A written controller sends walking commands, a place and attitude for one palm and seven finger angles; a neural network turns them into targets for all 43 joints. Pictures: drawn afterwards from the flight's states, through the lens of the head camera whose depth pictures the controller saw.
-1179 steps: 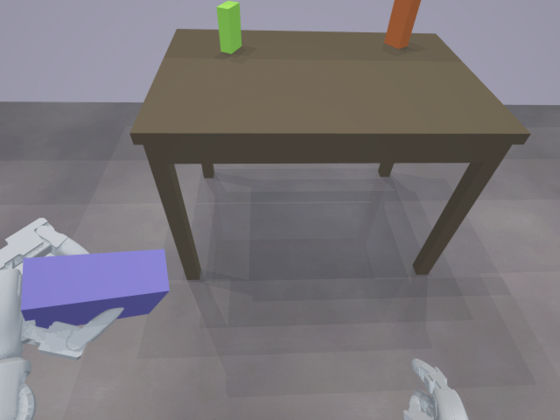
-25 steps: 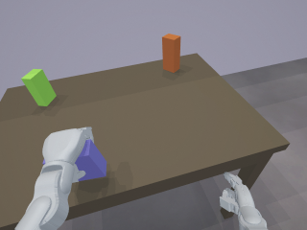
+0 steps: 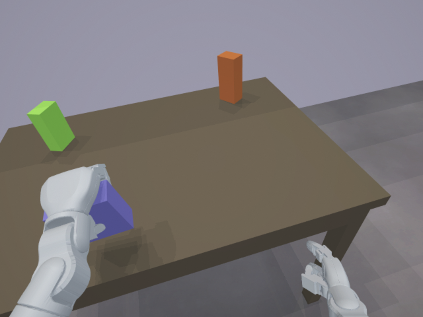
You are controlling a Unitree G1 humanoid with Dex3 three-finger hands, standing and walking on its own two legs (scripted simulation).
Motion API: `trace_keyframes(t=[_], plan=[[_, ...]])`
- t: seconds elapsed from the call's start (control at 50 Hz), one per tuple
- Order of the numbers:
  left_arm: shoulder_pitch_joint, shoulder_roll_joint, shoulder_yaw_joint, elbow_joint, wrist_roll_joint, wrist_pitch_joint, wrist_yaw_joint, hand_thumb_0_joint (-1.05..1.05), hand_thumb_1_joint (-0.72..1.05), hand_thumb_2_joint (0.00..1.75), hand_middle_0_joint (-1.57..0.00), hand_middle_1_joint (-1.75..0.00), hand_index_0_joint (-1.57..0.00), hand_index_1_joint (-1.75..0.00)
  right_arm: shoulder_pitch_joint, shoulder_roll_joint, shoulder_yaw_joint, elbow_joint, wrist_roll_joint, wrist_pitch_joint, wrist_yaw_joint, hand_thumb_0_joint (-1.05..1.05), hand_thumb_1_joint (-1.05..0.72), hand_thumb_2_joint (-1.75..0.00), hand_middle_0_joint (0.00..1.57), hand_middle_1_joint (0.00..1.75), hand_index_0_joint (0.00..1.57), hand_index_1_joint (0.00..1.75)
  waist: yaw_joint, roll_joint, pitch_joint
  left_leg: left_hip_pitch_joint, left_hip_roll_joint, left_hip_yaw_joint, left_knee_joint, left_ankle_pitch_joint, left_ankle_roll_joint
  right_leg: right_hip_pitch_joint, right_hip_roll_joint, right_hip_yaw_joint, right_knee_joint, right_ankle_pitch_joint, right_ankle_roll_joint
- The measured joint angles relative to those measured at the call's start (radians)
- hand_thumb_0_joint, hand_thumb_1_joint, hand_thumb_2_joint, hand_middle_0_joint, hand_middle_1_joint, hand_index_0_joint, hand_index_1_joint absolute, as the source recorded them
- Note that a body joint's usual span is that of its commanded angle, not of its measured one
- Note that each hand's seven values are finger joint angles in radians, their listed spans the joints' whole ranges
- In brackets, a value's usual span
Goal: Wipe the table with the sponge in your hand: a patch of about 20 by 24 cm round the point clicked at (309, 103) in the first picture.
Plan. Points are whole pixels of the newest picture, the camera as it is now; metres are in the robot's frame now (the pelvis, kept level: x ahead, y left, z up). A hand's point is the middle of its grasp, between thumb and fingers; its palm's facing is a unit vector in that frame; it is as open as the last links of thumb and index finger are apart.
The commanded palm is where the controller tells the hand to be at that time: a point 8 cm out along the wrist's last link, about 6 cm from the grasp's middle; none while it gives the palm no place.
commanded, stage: lower the sponge onto the table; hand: left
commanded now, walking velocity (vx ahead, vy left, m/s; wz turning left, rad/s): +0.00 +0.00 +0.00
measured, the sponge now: (98, 218) +0.25 +0.29 +0.07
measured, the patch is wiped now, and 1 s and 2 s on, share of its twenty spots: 0.00 0.00 0.15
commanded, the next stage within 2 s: wipe forward along the first lane in 1.32 s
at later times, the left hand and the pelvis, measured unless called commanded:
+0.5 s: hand (84, 214) +0.23 +0.29 +0.10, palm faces +0.07 -0.10 -0.99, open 8.9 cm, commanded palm +0.20 +0.27 +0.16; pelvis +0.00 +0.00 +0.00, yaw +0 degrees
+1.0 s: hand (92, 232) +0.22 +0.29 +0.06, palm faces -0.04 -0.14 -0.99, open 8.9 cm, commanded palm +0.21 +0.28 +0.13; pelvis +0.00 +0.01 +0.00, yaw +1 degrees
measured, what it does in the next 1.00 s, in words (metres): stands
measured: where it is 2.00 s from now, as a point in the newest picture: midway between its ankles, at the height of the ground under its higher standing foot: outside the picture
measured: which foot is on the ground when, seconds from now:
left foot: down 0.00-1.00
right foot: down 0.00-1.00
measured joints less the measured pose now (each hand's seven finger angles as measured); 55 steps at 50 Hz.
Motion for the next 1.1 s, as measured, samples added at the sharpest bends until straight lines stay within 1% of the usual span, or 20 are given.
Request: trace_keyframes(t=[0.06, 0.1, 0.16, 0.2, 0.28, 0.32, 0.36, 0.42, 0.48, 0.52, 0.56, 0.62, 0.7, 0.74, 0.78, 0.84, 0.9, 0.96, 1.04, 1.1], plan=[[0.006, -0.003, 0.025, 0.008, -0.024, 0.065, -0.029, 0.0, -0.42, 1.08, -0.85, -1.44, -0.85, -1.44, -0.007, -0.01, 0.003, -0.005, 0.009, 0.013, 0.006, 0.01, -0.9, -0.9, 0.2, 0.3, 0.2, 0.3, -0.013, 0.008, -0.005, -0.007, 0.0, -0.002, 0.0, 0.002, 0.0, -0.007, 0.0, -0.002, 0.003, 0.0, 0.0], [0.022, -0.008, 0.015, 0.008, -0.032, 0.087, -0.062, 0.0, -0.42, 1.08, -0.85, -1.44, -0.85, -1.44, -0.007, -0.022, 0.003, -0.017, 0.013, 0.014, 0.005, 0.01, -0.9, -0.9, 0.2, 0.3, 0.2, 0.3, -0.02, 0.013, -0.004, -0.015, -0.002, -0.006, 0.006, 0.002, 0.001, -0.014, -0.002, -0.006, 0.008, -0.002, 0.001], [0.038, -0.012, -0.028, 0.013, -0.026, 0.07, -0.108, 0.0, -0.42, 1.08, -0.85, -1.44, -0.85, -1.44, -0.004, -0.037, 0.001, -0.029, 0.009, 0.008, -0.008, 0.01, -0.9, -0.9, 0.2, 0.3, 0.2, 0.3, -0.021, 0.014, 0.006, -0.026, -0.006, -0.013, 0.015, 0.001, 0.002, -0.023, -0.005, -0.013, 0.02, -0.007, 0.002], [0.044, -0.011, -0.052, 0.014, -0.011, 0.023, -0.12, 0.0, -0.42, 1.08, -0.85, -1.44, -0.85, -1.44, 0.0, -0.041, -0.002, -0.031, 0.001, -0.004, -0.018, 0.01, -0.9, -0.9, 0.2, 0.3, 0.2, 0.3, -0.016, 0.01, 0.013, -0.029, -0.006, -0.016, 0.022, -0.001, 0.002, -0.025, -0.004, -0.016, 0.025, -0.01, 0.0], [0.049, 0.008, -0.047, -0.003, 0.007, -0.087, -0.084, 0.0, -0.43, 1.08, -0.85, -1.44, -0.85, -1.43, 0.015, -0.029, -0.01, -0.022, -0.013, -0.025, -0.034, 0.01, -0.9, -0.9, 0.2, 0.3, 0.2, 0.3, -0.002, -0.001, 0.02, -0.02, 0.001, -0.012, 0.023, -0.006, -0.002, -0.014, 0.003, -0.012, 0.019, -0.008, -0.005], [0.044, 0.015, -0.026, -0.005, 0.01, -0.113, -0.048, 0.0, -0.43, 1.08, -0.85, -1.44, -0.85, -1.43, 0.022, -0.02, -0.014, -0.015, -0.014, -0.029, -0.034, 0.01, -0.9, -0.9, 0.2, 0.3, 0.2, 0.3, 0.001, -0.005, 0.015, -0.013, 0.005, -0.01, 0.019, -0.008, -0.004, -0.007, 0.006, -0.009, 0.011, -0.006, -0.006], [0.034, 0.019, 0.002, 0.0, 0.004, -0.104, -0.019, 0.0, -0.43, 1.08, -0.85, -1.44, -0.85, -1.43, 0.022, -0.013, -0.013, -0.006, -0.01, -0.027, -0.028, 0.01, -0.9, -0.9, 0.2, 0.3, 0.2, 0.3, 0.001, -0.005, 0.011, -0.006, 0.007, -0.005, 0.014, -0.008, -0.006, -0.002, 0.008, -0.004, 0.005, -0.004, -0.007], [0.022, 0.012, 0.037, 0.018, -0.013, -0.043, -0.002, 0.0, -0.43, 1.08, -0.85, -1.44, -0.85, -1.43, 0.017, -0.012, -0.012, 0.002, -0.002, -0.015, -0.013, 0.01, -0.9, -0.9, 0.2, 0.3, 0.2, 0.3, -0.007, 0.001, 0.0, -0.006, 0.006, -0.002, 0.009, -0.007, -0.005, -0.004, 0.007, 0.0, 0.004, -0.003, -0.005], [0.033, 0.002, 0.049, 0.031, -0.033, 0.028, -0.028, 0.0, -0.42, 1.08, -0.85, -1.44, -0.85, -1.44, 0.009, -0.019, -0.007, -0.003, 0.007, -0.001, -0.003, 0.01, -0.9, -0.9, 0.2, 0.3, 0.2, 0.3, -0.02, 0.009, -0.005, -0.015, 0.003, -0.001, 0.01, -0.005, -0.002, -0.014, 0.004, 0.0, 0.008, -0.004, -0.001], [0.047, -0.002, 0.032, 0.04, -0.035, 0.053, -0.06, 0.0, -0.42, 1.08, -0.85, -1.44, -0.85, -1.44, 0.007, -0.027, -0.005, -0.012, 0.009, 0.005, -0.003, 0.01, -0.9, -0.9, 0.2, 0.3, 0.2, 0.3, -0.026, 0.011, -0.004, -0.024, -0.002, -0.005, 0.014, -0.005, 0.001, -0.022, -0.001, -0.003, 0.014, -0.007, 0.002], [0.063, -0.005, 0.011, 0.043, -0.032, 0.047, -0.091, 0.0, -0.42, 1.08, -0.85, -1.44, -0.85, -1.44, 0.007, -0.034, -0.004, -0.021, 0.007, 0.005, -0.008, 0.01, -0.9, -0.9, 0.2, 0.3, 0.2, 0.3, -0.027, 0.009, 0.003, -0.031, -0.005, -0.008, 0.021, -0.006, 0.004, -0.028, -0.004, -0.007, 0.021, -0.01, 0.004], [0.082, -0.009, -0.019, 0.032, -0.018, -0.019, -0.107, 0.0, -0.42, 1.08, -0.85, -1.44, -0.85, -1.44, 0.018, -0.038, -0.01, -0.031, -0.004, -0.01, -0.02, 0.01, -0.9, -0.9, 0.2, 0.3, 0.2, 0.3, -0.018, 0.002, 0.012, -0.039, -0.008, -0.013, 0.032, -0.01, 0.007, -0.031, -0.006, -0.012, 0.027, -0.014, 0.005], [0.086, -0.007, -0.031, 0.013, 0.011, -0.127, -0.057, 0.0, -0.43, 1.08, -0.85, -1.44, -0.85, -1.43, 0.033, -0.025, -0.02, -0.025, -0.017, -0.034, -0.035, 0.01, -0.9, -0.9, 0.2, 0.3, 0.2, 0.3, 0.002, -0.01, 0.016, -0.038, -0.005, -0.013, 0.039, -0.016, 0.007, -0.025, -0.003, -0.011, 0.02, -0.012, 0.005], [0.076, -0.007, -0.019, 0.023, 0.021, -0.15, -0.02, 0.0, -0.43, 1.08, -0.85, -1.44, -0.85, -1.43, 0.033, -0.015, -0.021, -0.014, -0.017, -0.036, -0.035, 0.01, -0.9, -0.9, 0.2, 0.3, 0.2, 0.3, 0.006, -0.014, 0.014, -0.034, -0.003, -0.01, 0.035, -0.016, 0.006, -0.021, -0.001, -0.007, 0.014, -0.009, 0.004], [0.06, -0.008, -0.003, 0.036, 0.024, -0.135, 0.009, 0.0, -0.43, 1.08, -0.85, -1.44, -0.85, -1.43, 0.03, -0.005, -0.02, -0.007, -0.013, -0.031, -0.029, 0.01, -0.9, -0.9, 0.2, 0.3, 0.2, 0.3, 0.005, -0.016, 0.01, -0.031, -0.002, -0.005, 0.03, -0.015, 0.007, -0.02, -0.001, -0.003, 0.009, -0.005, 0.005], [0.045, -0.019, 0.022, 0.057, 0.009, -0.079, 0.031, 0.0, -0.43, 1.08, -0.85, -1.44, -0.85, -1.43, 0.023, 0.001, -0.016, 0.0, -0.006, -0.022, -0.016, 0.01, -0.9, -0.9, 0.2, 0.3, 0.2, 0.3, -0.004, -0.013, 0.001, -0.029, -0.005, 0.0, 0.02, -0.01, 0.008, -0.022, -0.004, 0.002, 0.004, -0.002, 0.009], [0.053, -0.032, 0.023, 0.063, -0.005, -0.01, 0.013, 0.0, -0.43, 1.08, -0.85, -1.44, -0.85, -1.44, 0.017, -0.003, -0.013, -0.006, 0.002, -0.008, -0.004, 0.01, -0.9, -0.9, 0.2, 0.3, 0.2, 0.3, -0.016, -0.005, -0.007, -0.033, -0.01, 0.0, 0.016, -0.007, 0.013, -0.026, -0.009, 0.003, 0.004, -0.002, 0.014], [0.071, -0.045, -0.005, 0.065, -0.007, 0.019, -0.024, 0.0, -0.42, 1.08, -0.85, -1.44, -0.85, -1.44, 0.014, -0.014, -0.01, -0.017, 0.002, 0.0, -0.001, 0.01, -0.9, -0.9, 0.2, 0.3, 0.2, 0.3, -0.022, 0.001, -0.006, -0.039, -0.017, -0.002, 0.018, -0.005, 0.018, -0.032, -0.015, 0.0, 0.009, -0.004, 0.019], [0.08, -0.042, -0.044, 0.068, 0.023, -0.028, -0.045, 0.0, -0.42, 1.08, -0.84, -1.44, -0.85, -1.44, 0.02, -0.02, -0.01, -0.025, -0.007, -0.005, -0.011, 0.01, -0.9, -0.9, 0.2, 0.3, 0.2, 0.3, -0.014, -0.008, 0.002, -0.049, -0.021, -0.008, 0.028, -0.007, 0.021, -0.039, -0.019, -0.006, 0.018, -0.009, 0.021], [0.066, -0.033, -0.048, 0.065, 0.035, -0.085, -0.022, 0.0, -0.42, 1.08, -0.85, -1.44, -0.85, -1.44, 0.03, -0.015, -0.017, -0.024, -0.011, -0.019, -0.022, 0.01, -0.9, -0.9, 0.2, 0.3, 0.2, 0.3, -0.002, -0.015, 0.004, -0.052, -0.019, -0.01, 0.036, -0.012, 0.021, -0.039, -0.017, -0.008, 0.02, -0.01, 0.019]])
